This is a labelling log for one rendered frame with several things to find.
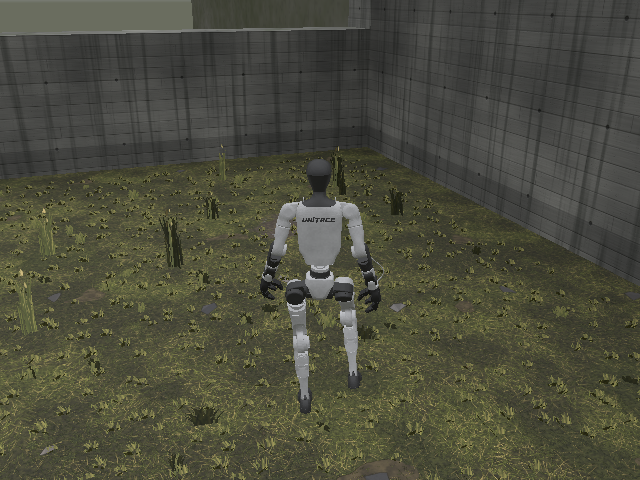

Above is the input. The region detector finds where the left robot hand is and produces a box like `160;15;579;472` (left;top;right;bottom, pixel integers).
260;278;283;300

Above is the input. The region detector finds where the left robot shin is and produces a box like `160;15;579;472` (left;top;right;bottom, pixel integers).
293;336;309;400

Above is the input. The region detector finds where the left robot upper arm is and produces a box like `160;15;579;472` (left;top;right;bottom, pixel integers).
271;202;299;257

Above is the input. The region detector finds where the right robot upper arm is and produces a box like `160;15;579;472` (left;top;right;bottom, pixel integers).
340;202;367;259

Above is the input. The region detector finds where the robot right forearm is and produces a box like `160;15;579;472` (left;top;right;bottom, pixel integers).
357;243;379;290

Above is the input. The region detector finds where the right robot hand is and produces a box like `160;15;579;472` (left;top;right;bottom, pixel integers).
357;287;381;313

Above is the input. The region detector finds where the robot left forearm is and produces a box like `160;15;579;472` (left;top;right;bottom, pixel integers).
262;241;282;282

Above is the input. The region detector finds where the humanoid robot head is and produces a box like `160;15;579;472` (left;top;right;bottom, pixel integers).
302;159;336;207

